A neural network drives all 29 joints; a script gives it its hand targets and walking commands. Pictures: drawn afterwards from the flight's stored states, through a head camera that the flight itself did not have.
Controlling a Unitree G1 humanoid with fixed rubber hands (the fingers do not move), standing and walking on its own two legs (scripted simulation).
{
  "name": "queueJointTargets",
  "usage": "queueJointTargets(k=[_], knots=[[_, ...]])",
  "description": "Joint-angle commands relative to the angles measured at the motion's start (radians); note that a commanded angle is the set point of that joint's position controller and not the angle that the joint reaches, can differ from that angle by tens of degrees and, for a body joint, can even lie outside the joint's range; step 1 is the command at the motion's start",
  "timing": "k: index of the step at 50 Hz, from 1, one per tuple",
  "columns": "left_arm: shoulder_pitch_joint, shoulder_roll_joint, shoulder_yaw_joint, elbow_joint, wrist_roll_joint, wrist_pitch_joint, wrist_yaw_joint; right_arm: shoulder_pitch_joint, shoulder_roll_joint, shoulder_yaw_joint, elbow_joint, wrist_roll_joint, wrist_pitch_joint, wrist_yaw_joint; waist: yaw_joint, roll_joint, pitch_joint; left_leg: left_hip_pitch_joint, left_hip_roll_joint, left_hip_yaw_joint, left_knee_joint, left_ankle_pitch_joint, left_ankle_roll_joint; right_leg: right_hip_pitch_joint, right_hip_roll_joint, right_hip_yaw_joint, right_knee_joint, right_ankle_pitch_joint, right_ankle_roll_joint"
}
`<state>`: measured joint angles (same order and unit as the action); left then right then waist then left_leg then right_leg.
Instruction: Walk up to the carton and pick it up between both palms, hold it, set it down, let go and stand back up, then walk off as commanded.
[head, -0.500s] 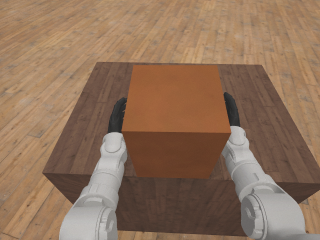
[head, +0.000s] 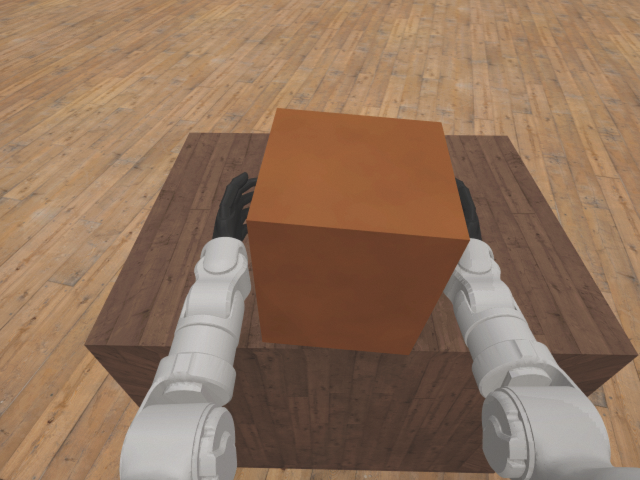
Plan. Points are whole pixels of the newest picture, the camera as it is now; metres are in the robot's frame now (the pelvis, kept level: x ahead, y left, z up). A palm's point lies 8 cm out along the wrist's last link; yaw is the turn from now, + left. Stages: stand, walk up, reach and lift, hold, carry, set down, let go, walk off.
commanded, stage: reach and lift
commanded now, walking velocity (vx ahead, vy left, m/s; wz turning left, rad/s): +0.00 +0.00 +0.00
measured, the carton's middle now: (346, 238) +0.41 +0.00 +0.11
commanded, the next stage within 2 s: hold in 2.00 s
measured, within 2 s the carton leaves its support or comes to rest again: neither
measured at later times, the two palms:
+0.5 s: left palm (218, 206) +0.37 +0.15 +0.19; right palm (476, 222) +0.38 -0.15 +0.17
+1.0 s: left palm (214, 183) +0.38 +0.15 +0.22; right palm (482, 204) +0.38 -0.15 +0.19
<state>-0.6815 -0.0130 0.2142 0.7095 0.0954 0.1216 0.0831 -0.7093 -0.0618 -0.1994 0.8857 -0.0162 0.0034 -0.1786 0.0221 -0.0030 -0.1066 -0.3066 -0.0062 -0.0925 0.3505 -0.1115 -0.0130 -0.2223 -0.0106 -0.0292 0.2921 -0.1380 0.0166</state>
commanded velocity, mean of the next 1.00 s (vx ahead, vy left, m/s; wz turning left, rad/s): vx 0.00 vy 0.00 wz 0.00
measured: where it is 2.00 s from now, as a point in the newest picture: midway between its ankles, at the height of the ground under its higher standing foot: outside the picture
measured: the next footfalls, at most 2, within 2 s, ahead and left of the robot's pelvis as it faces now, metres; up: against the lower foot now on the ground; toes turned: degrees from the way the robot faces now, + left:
none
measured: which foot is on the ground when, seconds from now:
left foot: down 0.00-1.00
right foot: down 0.00-1.00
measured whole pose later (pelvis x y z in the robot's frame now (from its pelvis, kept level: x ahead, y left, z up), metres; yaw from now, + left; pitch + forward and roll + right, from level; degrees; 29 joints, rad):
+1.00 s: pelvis -0.01 +0.00 +0.00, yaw +0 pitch -4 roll -1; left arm -0.83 0.02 0.24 0.54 0.27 0.56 -0.01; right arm -0.80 -0.07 -0.18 0.80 0.01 0.31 -0.19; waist -0.02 -0.03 -0.09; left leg -0.16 -0.01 -0.09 0.35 -0.12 -0.01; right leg -0.07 -0.01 -0.03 0.26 -0.13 0.02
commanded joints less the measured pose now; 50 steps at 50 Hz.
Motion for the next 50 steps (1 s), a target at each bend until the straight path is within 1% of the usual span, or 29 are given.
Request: queueJointTargets(k=[1, 2, 3, 6, 7, 10, 12, 14, 15, 17, 18, 19, 20, 22, 23, 26, 27, 28, 32, 35, 36, 40, 41, 43, 44, 45, 46, 47, 50], knots=[[-0.79, -0.662, -0.402, -0.3, -0.004, 0.044, -0.119, -0.836, 0.67, 0.41, -0.353, 0.093, -0.014, 0.16, -0.042, -0.068, -0.562, 0.362, -0.019, 0.095, 0.001, 0.261, -0.036, 0.168, 0.08, -0.029, -0.042, 0.139, 0.018], [-0.769, -0.658, -0.385, -0.282, 0.004, 0.061, -0.123, -0.867, 0.672, 0.427, -0.379, 0.103, -0.009, 0.159, -0.02, -0.085, -0.554, 0.365, -0.019, 0.092, 0.0, 0.27, -0.033, 0.183, 0.084, -0.027, -0.043, 0.144, 0.02], [-0.737, -0.645, -0.367, -0.276, 0.017, 0.084, -0.132, -0.844, 0.658, 0.421, -0.366, 0.102, 0.008, 0.151, -0.033, -0.088, -0.537, 0.37, -0.021, 0.095, -0.002, 0.269, -0.029, 0.205, 0.08, -0.026, -0.044, 0.16, 0.023], [-0.708, -0.648, -0.346, -0.311, 0.025, 0.126, -0.15, -0.885, 0.646, 0.425, -0.424, 0.131, 0.016, 0.141, -0.022, -0.082, -0.528, 0.372, -0.029, 0.098, 0.005, 0.306, -0.033, 0.237, 0.086, -0.022, -0.035, 0.203, 0.029], [-0.709, -0.65, -0.351, -0.317, 0.019, 0.137, -0.154, -0.877, 0.657, 0.43, -0.416, 0.138, 0.026, 0.137, -0.034, -0.087, -0.498, 0.368, -0.034, 0.097, 0.006, 0.309, -0.033, 0.242, 0.084, -0.023, -0.036, 0.216, 0.032], [-0.692, -0.661, -0.359, -0.348, 0.021, 0.166, -0.163, -0.898, 0.659, 0.433, -0.451, 0.147, 0.038, 0.125, -0.036, -0.08, -0.493, 0.379, -0.033, 0.095, 0.013, 0.333, -0.038, 0.257, 0.088, -0.027, -0.034, 0.252, 0.03], [-0.697, -0.649, -0.347, -0.355, 0.031, 0.187, -0.173, -0.9, 0.653, 0.421, -0.438, 0.147, 0.054, 0.122, -0.045, -0.085, -0.457, 0.373, -0.036, 0.095, 0.006, 0.304, -0.036, 0.268, 0.085, -0.025, -0.041, 0.229, 0.031], [-0.683, -0.627, -0.31, -0.296, 0.04, 0.22, -0.193, -0.928, 0.642, 0.389, -0.418, 0.13, 0.072, 0.117, -0.06, -0.11, -0.368, 0.34, -0.038, 0.103, -0.02, 0.206, -0.023, 0.259, 0.074, -0.03, -0.054, 0.16, 0.041], [-0.686, -0.617, -0.291, -0.307, 0.049, 0.233, -0.199, -0.91, 0.652, 0.394, -0.405, 0.136, 0.088, 0.117, -0.047, -0.115, -0.347, 0.338, -0.042, 0.109, -0.031, 0.198, -0.016, 0.279, 0.068, -0.026, -0.053, 0.165, 0.044], [-0.744, -0.647, -0.325, -0.352, 0.024, 0.237, -0.207, -0.982, 0.669, 0.396, -0.455, 0.15, 0.078, 0.113, -0.064, -0.1, -0.396, 0.343, -0.041, 0.103, -0.017, 0.22, -0.02, 0.282, 0.07, -0.027, -0.045, 0.188, 0.044], [-0.783, -0.644, -0.329, -0.356, 0.019, 0.237, -0.205, -0.996, 0.662, 0.382, -0.432, 0.147, 0.085, 0.114, -0.077, -0.088, -0.393, 0.342, -0.043, 0.1, -0.017, 0.2, -0.022, 0.264, 0.071, -0.028, -0.048, 0.161, 0.04], [-0.778, -0.641, -0.321, -0.35, 0.018, 0.245, -0.202, -1.008, 0.674, 0.399, -0.45, 0.156, 0.091, 0.117, -0.059, -0.099, -0.38, 0.336, -0.042, 0.101, -0.021, 0.196, -0.017, 0.265, 0.072, -0.028, -0.048, 0.153, 0.043], [-0.799, -0.648, -0.322, -0.339, 0.013, 0.252, -0.205, -1.011, 0.678, 0.38, -0.428, 0.149, 0.101, 0.116, -0.08, -0.095, -0.369, 0.33, -0.044, 0.103, -0.02, 0.18, -0.019, 0.263, 0.07, -0.031, -0.05, 0.145, 0.046], [-0.816, -0.663, -0.322, -0.349, 0.01, 0.266, -0.203, -1.066, 0.683, 0.388, -0.46, 0.164, 0.101, 0.119, -0.066, -0.093, -0.389, 0.33, -0.043, 0.1, -0.025, 0.176, -0.012, 0.258, 0.072, -0.033, -0.051, 0.124, 0.044], [-0.814, -0.646, -0.29, -0.305, 0.027, 0.28, -0.206, -1.068, 0.665, 0.365, -0.412, 0.155, 0.117, 0.117, -0.067, -0.097, -0.331, 0.315, -0.039, 0.108, -0.036, 0.124, -0.006, 0.24, 0.066, -0.027, -0.06, 0.081, 0.045], [-0.851, -0.636, -0.257, -0.282, 0.031, 0.303, -0.217, -1.108, 0.676, 0.348, -0.398, 0.147, 0.128, 0.123, -0.058, -0.106, -0.329, 0.295, -0.038, 0.115, -0.055, 0.069, 0.01, 0.264, 0.058, -0.023, -0.066, 0.034, 0.045], [-0.823, -0.626, -0.231, -0.235, 0.047, 0.321, -0.222, -1.112, 0.653, 0.333, -0.377, 0.146, 0.142, 0.124, -0.06, -0.107, -0.283, 0.284, -0.039, 0.118, -0.066, 0.034, 0.015, 0.256, 0.055, -0.021, -0.071, 0.008, 0.046], [-0.826, -0.633, -0.223, -0.255, 0.04, 0.325, -0.225, -1.123, 0.677, 0.345, -0.417, 0.156, 0.138, 0.125, -0.047, -0.12, -0.32, 0.289, -0.039, 0.12, -0.062, 0.06, 0.019, 0.275, 0.059, -0.02, -0.064, 0.035, 0.05], [-0.815, -0.608, -0.163, -0.199, 0.068, 0.364, -0.239, -1.117, 0.642, 0.293, -0.332, 0.149, 0.172, 0.129, -0.06, -0.112, -0.246, 0.264, -0.04, 0.123, -0.083, -0.009, 0.027, 0.277, 0.058, -0.02, -0.076, -0.029, 0.046], [-0.825, -0.606, -0.174, -0.227, 0.058, 0.378, -0.24, -1.128, 0.638, 0.3, -0.349, 0.166, 0.178, 0.13, -0.069, -0.101, -0.278, 0.279, -0.042, 0.125, -0.071, 0.042, 0.02, 0.289, 0.063, -0.023, -0.067, 0.019, 0.045], [-0.812, -0.6, -0.157, -0.211, 0.07, 0.382, -0.241, -1.12, 0.64, 0.312, -0.343, 0.171, 0.186, 0.128, -0.06, -0.107, -0.279, 0.287, -0.042, 0.123, -0.074, 0.045, 0.023, 0.301, 0.062, -0.022, -0.069, 0.027, 0.045], [-0.851, -0.637, -0.23, -0.316, 0.035, 0.388, -0.239, -1.14, 0.64, 0.352, -0.402, 0.216, 0.193, 0.115, -0.101, -0.072, -0.361, 0.343, -0.043, 0.11, -0.039, 0.15, 0.0, 0.323, 0.074, -0.026, -0.056, 0.122, 0.042], [-0.853, -0.633, -0.234, -0.321, 0.03, 0.393, -0.238, -1.151, 0.64, 0.359, -0.423, 0.231, 0.194, 0.112, -0.09, -0.066, -0.366, 0.341, -0.044, 0.109, -0.033, 0.158, 0.003, 0.31, 0.071, -0.02, -0.056, 0.124, 0.045], [-0.867, -0.658, -0.276, -0.364, 0.005, 0.389, -0.231, -1.176, 0.655, 0.389, -0.477, 0.25, 0.195, 0.106, -0.104, -0.057, -0.417, 0.363, -0.043, 0.099, -0.018, 0.205, -0.008, 0.317, 0.078, -0.026, -0.046, 0.169, 0.046], [-0.875, -0.636, -0.259, -0.321, 0.014, 0.393, -0.231, -1.17, 0.636, 0.372, -0.435, 0.24, 0.207, 0.106, -0.102, -0.061, -0.366, 0.338, -0.044, 0.1, -0.025, 0.153, -0.007, 0.297, 0.074, -0.025, -0.058, 0.122, 0.046], [-0.879, -0.651, -0.27, -0.353, 0.012, 0.397, -0.226, -1.179, 0.639, 0.371, -0.452, 0.247, 0.204, 0.11, -0.106, -0.044, -0.391, 0.355, -0.041, 0.099, -0.024, 0.165, -0.011, 0.297, 0.077, -0.032, -0.057, 0.111, 0.041], [-0.864, -0.651, -0.26, -0.334, 0.016, 0.403, -0.224, -1.198, 0.642, 0.379, -0.467, 0.255, 0.203, 0.111, -0.089, -0.053, -0.388, 0.352, -0.038, 0.1, -0.023, 0.175, -0.009, 0.296, 0.083, -0.03, -0.059, 0.109, 0.039], [-0.853, -0.646, -0.252, -0.319, 0.022, 0.412, -0.223, -1.174, 0.632, 0.369, -0.439, 0.251, 0.213, 0.11, -0.101, -0.055, -0.357, 0.35, -0.04, 0.099, -0.027, 0.162, -0.008, 0.295, 0.08, -0.029, -0.065, 0.1, 0.039], [-0.881, -0.638, -0.251, -0.33, 0.019, 0.415, -0.223, -1.21, 0.634, 0.38, -0.458, 0.267, 0.216, 0.111, -0.089, -0.055, -0.356, 0.343, -0.04, 0.096, -0.03, 0.145, -0.005, 0.281, 0.079, -0.027, -0.064, 0.082, 0.037]])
